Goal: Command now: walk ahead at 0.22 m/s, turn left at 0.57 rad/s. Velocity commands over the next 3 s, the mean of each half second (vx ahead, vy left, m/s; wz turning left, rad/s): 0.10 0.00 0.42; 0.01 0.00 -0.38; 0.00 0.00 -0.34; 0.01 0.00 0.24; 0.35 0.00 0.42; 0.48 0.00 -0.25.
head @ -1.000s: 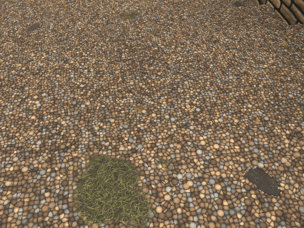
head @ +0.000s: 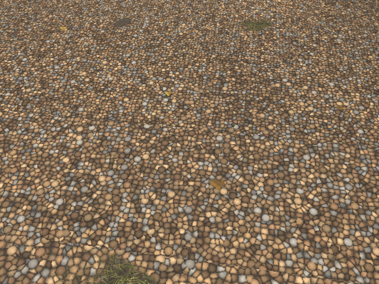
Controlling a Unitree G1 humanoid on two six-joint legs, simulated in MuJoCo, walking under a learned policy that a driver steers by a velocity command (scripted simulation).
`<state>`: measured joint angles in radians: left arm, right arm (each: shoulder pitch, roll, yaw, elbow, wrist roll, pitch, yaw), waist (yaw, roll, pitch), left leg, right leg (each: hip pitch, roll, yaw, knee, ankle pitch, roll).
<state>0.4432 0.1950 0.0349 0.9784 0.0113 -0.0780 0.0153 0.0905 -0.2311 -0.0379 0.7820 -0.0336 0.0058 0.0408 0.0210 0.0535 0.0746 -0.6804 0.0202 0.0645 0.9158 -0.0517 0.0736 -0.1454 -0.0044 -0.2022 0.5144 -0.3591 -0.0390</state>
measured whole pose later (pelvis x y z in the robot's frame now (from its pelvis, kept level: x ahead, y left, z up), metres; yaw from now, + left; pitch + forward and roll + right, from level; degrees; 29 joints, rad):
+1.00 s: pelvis +0.08 -0.02 +0.01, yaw -4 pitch +2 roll +0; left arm 0.25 0.32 0.10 0.76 0.00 0.06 -0.02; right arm 0.11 -0.27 -0.03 0.70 -0.01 0.03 -0.02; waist 0.04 -0.02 0.05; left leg -0.28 -0.06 -0.04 0.53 -0.32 0.01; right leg -0.28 0.11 0.23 0.53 -0.26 -0.01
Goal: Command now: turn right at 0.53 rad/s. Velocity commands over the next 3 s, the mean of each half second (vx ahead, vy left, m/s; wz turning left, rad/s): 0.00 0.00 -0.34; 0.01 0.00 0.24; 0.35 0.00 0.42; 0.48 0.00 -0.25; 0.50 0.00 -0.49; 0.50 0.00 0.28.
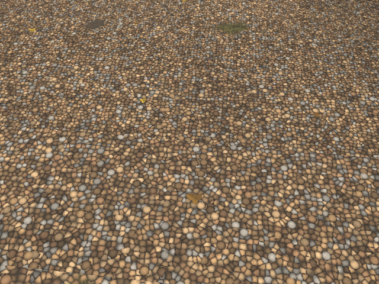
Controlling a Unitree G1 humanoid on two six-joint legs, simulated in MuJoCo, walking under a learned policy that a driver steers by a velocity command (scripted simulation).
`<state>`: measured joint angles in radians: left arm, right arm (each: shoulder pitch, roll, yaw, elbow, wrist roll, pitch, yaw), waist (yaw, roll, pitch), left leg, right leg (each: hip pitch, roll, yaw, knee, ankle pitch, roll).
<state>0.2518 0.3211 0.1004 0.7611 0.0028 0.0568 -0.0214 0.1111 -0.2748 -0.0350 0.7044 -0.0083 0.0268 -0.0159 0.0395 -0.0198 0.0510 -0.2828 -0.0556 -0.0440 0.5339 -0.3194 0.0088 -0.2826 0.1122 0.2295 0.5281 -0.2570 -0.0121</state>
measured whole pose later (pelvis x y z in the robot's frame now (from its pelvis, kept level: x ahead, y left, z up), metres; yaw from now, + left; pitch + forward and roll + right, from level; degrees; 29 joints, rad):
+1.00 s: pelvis -0.03 +0.01 +0.00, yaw +2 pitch +1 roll -1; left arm 0.16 0.31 0.07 0.79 0.02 0.04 -0.01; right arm 0.27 -0.29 -0.07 0.78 -0.02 0.04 0.02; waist -0.01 -0.02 0.04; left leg -0.32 -0.08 -0.16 0.57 -0.27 0.05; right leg -0.38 0.06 0.01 0.89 -0.50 -0.03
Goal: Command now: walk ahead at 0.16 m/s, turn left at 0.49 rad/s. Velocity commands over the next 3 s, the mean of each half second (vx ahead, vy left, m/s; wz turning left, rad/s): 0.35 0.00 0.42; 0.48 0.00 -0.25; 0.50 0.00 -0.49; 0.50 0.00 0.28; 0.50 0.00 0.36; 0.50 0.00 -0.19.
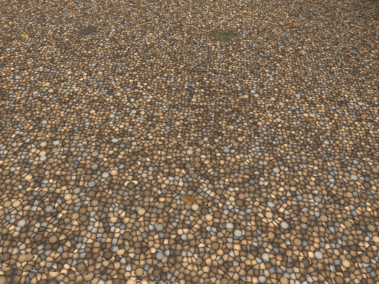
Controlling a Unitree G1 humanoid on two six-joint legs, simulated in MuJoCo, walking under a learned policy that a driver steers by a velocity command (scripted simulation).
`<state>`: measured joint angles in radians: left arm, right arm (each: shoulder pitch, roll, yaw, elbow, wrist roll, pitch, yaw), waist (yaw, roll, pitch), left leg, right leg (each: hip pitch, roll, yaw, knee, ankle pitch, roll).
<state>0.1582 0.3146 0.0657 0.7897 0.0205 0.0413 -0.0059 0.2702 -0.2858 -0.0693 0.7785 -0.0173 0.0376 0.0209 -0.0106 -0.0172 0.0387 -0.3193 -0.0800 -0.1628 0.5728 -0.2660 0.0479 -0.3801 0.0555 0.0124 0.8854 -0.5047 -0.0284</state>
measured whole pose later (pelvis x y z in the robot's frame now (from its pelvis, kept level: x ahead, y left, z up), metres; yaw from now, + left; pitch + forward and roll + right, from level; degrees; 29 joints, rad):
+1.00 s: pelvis +0.35 +0.09 +0.00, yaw +3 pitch -1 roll +1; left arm 0.19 0.29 0.09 0.86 0.04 0.04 -0.04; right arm 0.41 -0.24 -0.05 0.96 -0.03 -0.10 -0.01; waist -0.03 -0.03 0.03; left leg -0.02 -0.02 0.21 0.38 -0.35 0.06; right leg -0.69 -0.04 0.03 1.06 0.04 -0.07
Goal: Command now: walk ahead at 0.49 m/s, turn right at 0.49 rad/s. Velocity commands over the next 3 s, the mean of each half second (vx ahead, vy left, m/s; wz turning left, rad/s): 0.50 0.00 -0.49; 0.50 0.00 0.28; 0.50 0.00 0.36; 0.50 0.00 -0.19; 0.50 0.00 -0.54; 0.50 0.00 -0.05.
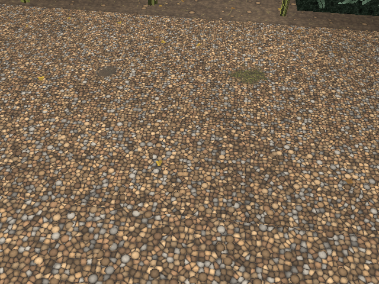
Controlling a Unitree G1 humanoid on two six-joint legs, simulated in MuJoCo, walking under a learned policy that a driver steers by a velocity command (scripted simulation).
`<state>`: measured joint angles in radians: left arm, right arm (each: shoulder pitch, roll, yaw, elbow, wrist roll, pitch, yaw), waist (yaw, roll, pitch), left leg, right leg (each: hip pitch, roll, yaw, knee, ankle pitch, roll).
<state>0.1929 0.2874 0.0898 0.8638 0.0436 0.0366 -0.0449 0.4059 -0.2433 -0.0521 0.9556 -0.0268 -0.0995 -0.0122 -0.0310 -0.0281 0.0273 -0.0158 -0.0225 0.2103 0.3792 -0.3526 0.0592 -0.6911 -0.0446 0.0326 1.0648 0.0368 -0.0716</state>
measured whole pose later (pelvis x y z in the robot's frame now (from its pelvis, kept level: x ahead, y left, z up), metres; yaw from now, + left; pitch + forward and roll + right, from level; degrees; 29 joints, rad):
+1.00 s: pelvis +0.56 -0.06 -0.17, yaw -2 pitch +0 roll -1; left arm 0.15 0.26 0.05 0.86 0.04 -0.02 -0.01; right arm 0.39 -0.23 -0.06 0.95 0.00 -0.04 0.00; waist -0.02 -0.03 0.04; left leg -0.15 -0.09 -0.04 0.37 -0.21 0.11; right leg -0.58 -0.07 0.02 0.98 -0.23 0.01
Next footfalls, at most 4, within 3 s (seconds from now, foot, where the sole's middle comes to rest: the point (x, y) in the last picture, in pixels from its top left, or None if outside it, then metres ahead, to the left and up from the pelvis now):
0.32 right None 0.34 -0.16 -0.95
0.76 left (191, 283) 0.58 -0.01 -0.95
1.24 right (226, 239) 0.77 -0.17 -0.95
1.82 left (168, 194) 1.12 0.09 -1.13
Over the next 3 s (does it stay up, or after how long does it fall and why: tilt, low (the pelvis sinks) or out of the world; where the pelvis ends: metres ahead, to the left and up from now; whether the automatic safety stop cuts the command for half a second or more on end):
stays up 1.57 -0.11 -0.38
